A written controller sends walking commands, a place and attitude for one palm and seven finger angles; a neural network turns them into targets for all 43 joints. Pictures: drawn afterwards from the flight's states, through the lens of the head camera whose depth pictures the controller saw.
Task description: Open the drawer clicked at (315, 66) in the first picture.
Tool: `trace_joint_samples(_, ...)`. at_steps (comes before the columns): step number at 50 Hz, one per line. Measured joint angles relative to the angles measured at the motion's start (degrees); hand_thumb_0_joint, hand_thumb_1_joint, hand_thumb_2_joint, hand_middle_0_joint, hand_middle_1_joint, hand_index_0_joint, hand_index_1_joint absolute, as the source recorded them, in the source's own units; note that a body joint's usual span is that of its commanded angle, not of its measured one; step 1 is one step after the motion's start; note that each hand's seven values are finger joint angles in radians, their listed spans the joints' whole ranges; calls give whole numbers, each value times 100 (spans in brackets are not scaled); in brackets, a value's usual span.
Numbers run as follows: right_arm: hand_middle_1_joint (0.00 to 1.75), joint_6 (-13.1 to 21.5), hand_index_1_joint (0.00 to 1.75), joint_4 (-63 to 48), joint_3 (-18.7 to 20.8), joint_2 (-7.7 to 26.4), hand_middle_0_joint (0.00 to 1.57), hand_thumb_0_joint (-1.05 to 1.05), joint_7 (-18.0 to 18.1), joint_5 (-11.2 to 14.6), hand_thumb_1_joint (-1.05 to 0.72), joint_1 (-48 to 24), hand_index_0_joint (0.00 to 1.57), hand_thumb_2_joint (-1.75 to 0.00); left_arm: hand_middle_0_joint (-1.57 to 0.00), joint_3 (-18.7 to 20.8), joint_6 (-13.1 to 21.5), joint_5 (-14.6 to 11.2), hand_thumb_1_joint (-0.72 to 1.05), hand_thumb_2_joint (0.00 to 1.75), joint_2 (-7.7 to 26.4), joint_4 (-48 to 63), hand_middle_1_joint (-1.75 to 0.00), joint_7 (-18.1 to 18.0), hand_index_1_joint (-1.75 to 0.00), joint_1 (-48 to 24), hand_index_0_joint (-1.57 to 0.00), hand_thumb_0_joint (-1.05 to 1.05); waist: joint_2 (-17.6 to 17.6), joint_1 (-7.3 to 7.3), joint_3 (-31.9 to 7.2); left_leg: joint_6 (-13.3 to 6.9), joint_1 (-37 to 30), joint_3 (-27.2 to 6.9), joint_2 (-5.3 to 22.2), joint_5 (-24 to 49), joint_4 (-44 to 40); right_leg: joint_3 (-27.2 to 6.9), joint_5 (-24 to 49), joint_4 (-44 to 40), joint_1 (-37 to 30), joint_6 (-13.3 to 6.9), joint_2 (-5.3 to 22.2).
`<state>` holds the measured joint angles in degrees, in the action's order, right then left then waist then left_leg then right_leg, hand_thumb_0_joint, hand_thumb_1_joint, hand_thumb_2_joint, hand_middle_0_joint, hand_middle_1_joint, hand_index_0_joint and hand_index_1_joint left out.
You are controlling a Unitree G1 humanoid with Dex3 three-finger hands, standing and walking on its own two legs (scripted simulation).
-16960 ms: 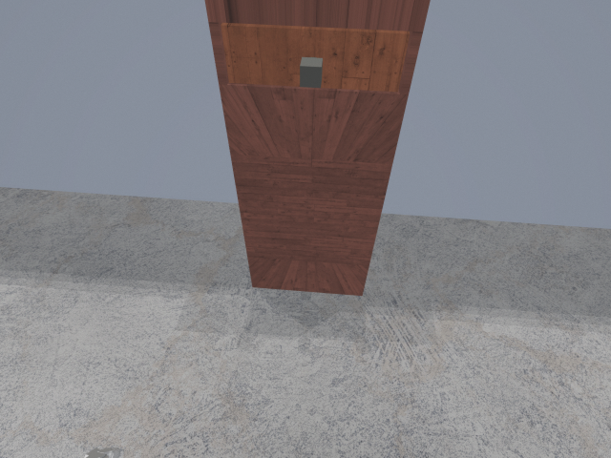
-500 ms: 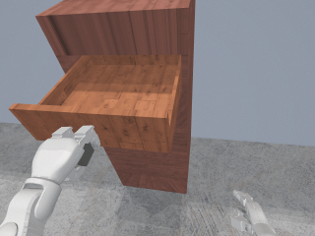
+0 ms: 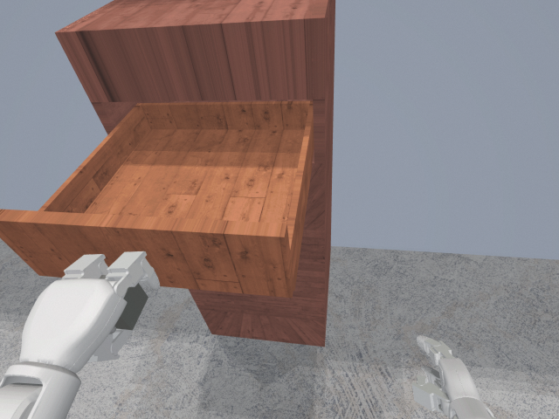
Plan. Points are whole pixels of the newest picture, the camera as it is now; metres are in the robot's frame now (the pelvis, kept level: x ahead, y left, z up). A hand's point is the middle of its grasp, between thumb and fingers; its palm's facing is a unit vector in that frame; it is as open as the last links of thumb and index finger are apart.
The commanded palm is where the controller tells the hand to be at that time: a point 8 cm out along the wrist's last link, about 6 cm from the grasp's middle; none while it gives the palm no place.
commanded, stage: pull the drawer open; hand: left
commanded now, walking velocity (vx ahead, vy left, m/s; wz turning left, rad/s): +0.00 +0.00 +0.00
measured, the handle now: (125, 286) +0.22 +0.22 +0.14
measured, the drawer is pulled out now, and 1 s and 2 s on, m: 0.30 0.28 0.28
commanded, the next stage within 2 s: open the thumb to release the handle in 0.02 s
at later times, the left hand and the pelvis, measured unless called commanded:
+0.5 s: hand (112, 314) +0.19 +0.23 +0.13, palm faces +0.08 -0.09 -0.99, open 9.8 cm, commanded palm +0.16 +0.24 +0.19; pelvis +0.00 +0.00 +0.00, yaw +1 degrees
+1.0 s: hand (120, 307) +0.20 +0.22 +0.13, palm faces +0.13 -0.10 -0.99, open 13.7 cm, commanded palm +0.18 +0.22 +0.18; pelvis -0.02 +0.00 +0.00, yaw +2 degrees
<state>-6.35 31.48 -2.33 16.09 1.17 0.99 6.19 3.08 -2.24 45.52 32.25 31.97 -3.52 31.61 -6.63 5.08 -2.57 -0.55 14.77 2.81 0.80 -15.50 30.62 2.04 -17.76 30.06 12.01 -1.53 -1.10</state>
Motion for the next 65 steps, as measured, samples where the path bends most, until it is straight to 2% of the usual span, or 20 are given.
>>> trace_joint_samples(7, 30, -32, 30, -103, -24, 9, 20, 2, -36, 4, -90, 56, 20, -90, -42, 67, -90, -50, 40, 67, 64, 183, -135, -88, -132, 300, -38, 5, 10, -70, -53, 1, 32, 48, 24, -58, 38, -49, -26, 21, 42, 6, -20)
trace_joint_samples(13, 30, -4, 30, 199, 109, 11, 20, 2, 77, -29, -90, 31, 20, -90, -42, -149, 134, 102, 37, 70, 0, -216, -134, -49, -131, -427, -38, 3, 6, 101, 64, -15, 34, -73, -46, -24, 58, 75, -59, 57, -2, 4, 43)
trace_joint_samples(19, 30, -28, 30, 304, 27, -125, 20, 2, 77, -25, -90, -58, 20, -90, -39, -170, 57, 108, 29, 66, -47, -515, -131, 85, -130, -828, -40, 0, 11, 121, 83, 1, -51, -117, -62, 41, -37, 118, -26, -7, -87, -12, 54)
trace_joint_samples(23, 30, -44, 30, 267, -45, -180, 20, 2, 65, -21, -90, -132, 20, -90, -38, -150, 17, 74, 15, 59, -21, -568, -128, 198, -128, -894, -40, 0, -1, 90, 104, 10, -119, -117, -56, 83, -103, 118, 11, -62, -148, -19, 46)
trace_joint_samples(32, 30, -22, 30, 233, -40, -130, 20, 1, 73, -33, -90, -187, 20, -90, -34, -125, 82, 48, -29, 39, -28, -718, -123, 342, -125, -1071, -39, 0, 1, 75, 152, 22, -175, -136, -43, 179, -200, 136, 104, -163, -210, -36, 28)
trace_joint_samples(36, 30, 1, 30, 256, -5, -82, 20, 1, 77, -39, -90, -158, 20, -90, -33, -121, 117, 79, -40, 34, -59, -753, -121, 327, -124, -1108, -38, -1, 20, 74, 167, 24, -172, -140, -40, 205, -214, 141, 129, -179, -208, -40, 25)
trace_joint_samples(38, 30, 8, 30, 257, 32, -63, 20, 1, 49, -33, -90, -139, 20, -90, -33, -147, 79, 94, -43, 33, -180, -763, -121, 288, -123, -1096, -37, -1, 20, 66, 166, 21, -154, -139, -43, 216, -217, 141, 139, -179, -189, -38, 28)
trace_joint_samples(45, 30, 10, 30, 356, 91, -40, 20, 2, 24, -60, -90, -55, 20, -90, -32, -359, -74, 408, -48, 30, -426, -887, -120, 199, -122, -1403, -36, -1, 27, 131, 156, 1, -116, -152, -76, 245, -210, 156, 143, -141, -147, -26, 61)
trace_joint_samples(52, 30, -10, 30, 474, 28, -164, 20, 2, 12, -47, -90, -114, 20, -90, -32, -630, -259, 562, -50, 30, -520, -1280, -120, 341, -121, -1993, -34, -1, 10, 158, 175, -17, -198, -165, -122, 328, -313, 170, 178, -169, -203, -14, 104)
trace_joint_samples(57, 30, 17, 30, 464, -58, -256, 20, 2, 3, -30, -90, -188, 20, -90, -32, -677, -266, 496, -50, 30, -393, -1373, -120, 558, -122, -2178, -33, -1, -3, 121, 201, -19, -301, -147, -122, 375, -402, 152, 222, -238, -290, -13, 102)
trace_joint_samples(65, 30, 109, 30, 426, -67, -212, 20, 2, -57, 1, -90, -267, 20, -90, -33, -553, -150, 204, -50, 30, -172, -982, -121, 683, -121, -2226, -34, -1, -59, 109, 212, -19, -429, -119, -113, 420, -513, 122, 287, -362, -413, -6, 90)
